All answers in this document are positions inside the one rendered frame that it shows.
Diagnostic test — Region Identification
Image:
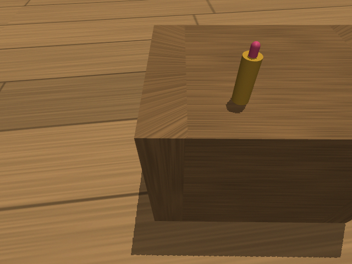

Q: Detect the bottle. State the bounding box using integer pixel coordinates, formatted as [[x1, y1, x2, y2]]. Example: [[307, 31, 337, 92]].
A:
[[232, 41, 263, 105]]

